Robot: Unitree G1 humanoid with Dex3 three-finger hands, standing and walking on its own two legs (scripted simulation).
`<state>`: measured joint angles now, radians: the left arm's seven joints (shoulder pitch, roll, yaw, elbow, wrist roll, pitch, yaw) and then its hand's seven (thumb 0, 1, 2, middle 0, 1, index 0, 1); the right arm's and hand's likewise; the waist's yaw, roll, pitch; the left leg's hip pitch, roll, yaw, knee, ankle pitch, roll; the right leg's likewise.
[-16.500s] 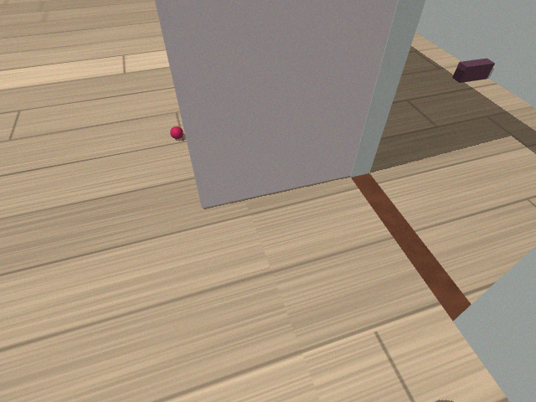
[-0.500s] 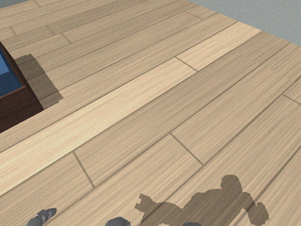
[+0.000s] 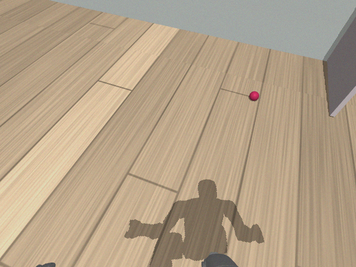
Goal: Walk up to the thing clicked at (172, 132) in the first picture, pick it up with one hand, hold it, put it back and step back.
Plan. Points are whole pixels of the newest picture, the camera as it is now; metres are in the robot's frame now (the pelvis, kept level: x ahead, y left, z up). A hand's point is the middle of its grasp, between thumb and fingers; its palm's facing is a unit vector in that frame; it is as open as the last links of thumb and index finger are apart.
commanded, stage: walk up
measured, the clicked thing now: (254, 96) +1.37 -0.76 -0.73
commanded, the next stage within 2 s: stand in 1.90 s
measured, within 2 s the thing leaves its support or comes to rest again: neither
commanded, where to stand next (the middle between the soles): +0.10 -0.01 m, yaw -39 degrees
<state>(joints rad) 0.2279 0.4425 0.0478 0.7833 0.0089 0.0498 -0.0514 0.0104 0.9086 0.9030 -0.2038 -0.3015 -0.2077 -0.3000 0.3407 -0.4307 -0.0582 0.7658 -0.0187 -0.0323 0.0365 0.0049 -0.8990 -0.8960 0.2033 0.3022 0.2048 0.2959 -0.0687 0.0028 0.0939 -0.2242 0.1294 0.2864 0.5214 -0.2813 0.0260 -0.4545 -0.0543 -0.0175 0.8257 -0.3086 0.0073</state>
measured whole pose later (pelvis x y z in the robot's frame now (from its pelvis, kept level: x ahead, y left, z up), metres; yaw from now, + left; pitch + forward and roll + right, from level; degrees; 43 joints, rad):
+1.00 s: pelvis +0.02 +0.01 -0.04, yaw -34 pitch -2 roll +0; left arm 0.25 0.40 0.04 0.81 0.03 -0.01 0.01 0.01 0.90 0.90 -0.21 -0.30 -0.21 -0.30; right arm 0.22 -0.45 -0.05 0.84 -0.01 -0.01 0.01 0.01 -0.90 -0.90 0.20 0.30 0.20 0.30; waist -0.01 0.03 0.10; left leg -0.41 0.06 0.03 0.85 -0.42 0.02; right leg -0.43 0.05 0.10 0.87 -0.40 0.00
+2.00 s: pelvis +0.04 +0.01 +0.01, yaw -40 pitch -2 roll +0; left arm 0.05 0.33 0.00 1.11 0.01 -0.02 0.00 0.01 0.91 0.90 -0.20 -0.30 -0.21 -0.30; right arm 0.07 -0.37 -0.01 1.13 -0.01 -0.01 0.02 0.00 -0.90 -0.90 0.20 0.30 0.20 0.30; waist -0.03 0.01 0.07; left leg -0.15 0.05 0.08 0.40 -0.22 -0.02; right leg -0.19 0.05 0.14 0.41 -0.19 0.01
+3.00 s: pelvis +0.05 +0.01 +0.01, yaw -37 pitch -2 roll +0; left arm 0.11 0.34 0.01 1.14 0.01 -0.01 0.00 0.01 0.91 0.90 -0.20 -0.30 -0.21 -0.30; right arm 0.10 -0.35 -0.01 1.14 -0.01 0.00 0.02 0.00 -0.90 -0.90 0.20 0.30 0.20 0.30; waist -0.01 0.00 0.05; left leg -0.12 0.02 0.03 0.33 -0.18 -0.01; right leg -0.12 0.01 0.09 0.32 -0.17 0.02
